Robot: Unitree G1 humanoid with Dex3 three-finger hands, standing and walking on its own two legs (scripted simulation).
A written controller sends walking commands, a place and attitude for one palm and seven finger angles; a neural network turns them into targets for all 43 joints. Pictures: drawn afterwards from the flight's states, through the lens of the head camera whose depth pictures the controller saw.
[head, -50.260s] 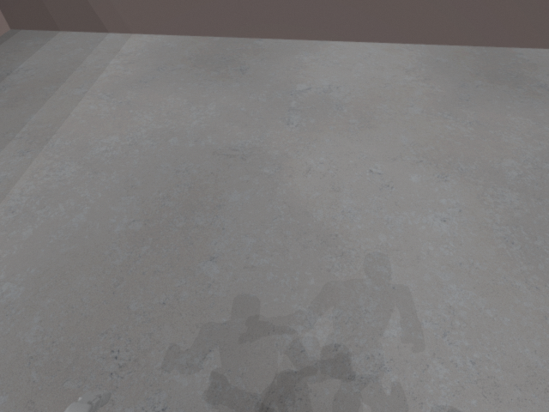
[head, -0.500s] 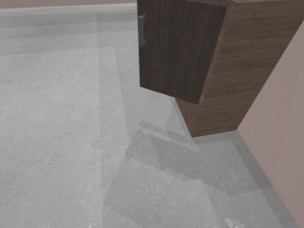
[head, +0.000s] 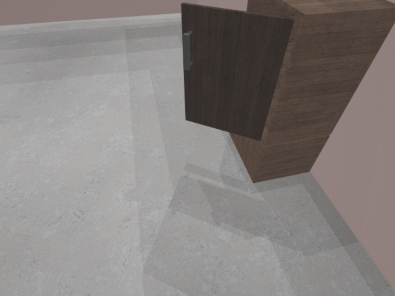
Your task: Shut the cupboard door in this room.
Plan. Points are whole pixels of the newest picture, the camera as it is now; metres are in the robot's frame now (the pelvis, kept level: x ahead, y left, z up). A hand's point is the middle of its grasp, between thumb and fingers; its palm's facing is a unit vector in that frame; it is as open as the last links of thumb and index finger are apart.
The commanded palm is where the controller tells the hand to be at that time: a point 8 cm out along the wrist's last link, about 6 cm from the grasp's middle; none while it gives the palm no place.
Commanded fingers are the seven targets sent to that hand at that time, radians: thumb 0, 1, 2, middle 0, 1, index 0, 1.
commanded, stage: let the arm hang, fingers relaxed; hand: left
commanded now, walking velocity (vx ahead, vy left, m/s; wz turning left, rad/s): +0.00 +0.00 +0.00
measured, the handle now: (188, 50) +1.05 +0.10 +0.02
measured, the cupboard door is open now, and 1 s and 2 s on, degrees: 54 54 54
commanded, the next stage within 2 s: look to check the result in 0.34 s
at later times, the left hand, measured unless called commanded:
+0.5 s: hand out of the picture -0.05 +0.16 -0.18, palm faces +0.03 -0.99 -0.14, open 7.4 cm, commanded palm none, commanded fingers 0.00 0.90 0.90 -0.20 -0.30 -0.20 -0.30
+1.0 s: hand out of the picture -0.04 +0.16 -0.18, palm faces +0.01 -0.99 -0.17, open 7.4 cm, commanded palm none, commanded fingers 0.00 0.90 0.90 -0.20 -0.30 -0.20 -0.30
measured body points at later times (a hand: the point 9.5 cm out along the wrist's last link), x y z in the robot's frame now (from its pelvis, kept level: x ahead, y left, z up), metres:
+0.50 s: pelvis -0.01 +0.01 +0.00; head -0.02 +0.01 +0.45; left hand -0.05 +0.21 -0.17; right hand -0.05 -0.19 -0.16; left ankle +0.03 +0.10 -0.74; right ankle -0.01 -0.13 -0.74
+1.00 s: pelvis -0.01 +0.00 +0.00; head -0.01 +0.00 +0.45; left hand -0.04 +0.21 -0.16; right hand -0.05 -0.21 -0.16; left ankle +0.03 +0.10 -0.74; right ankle -0.01 -0.13 -0.74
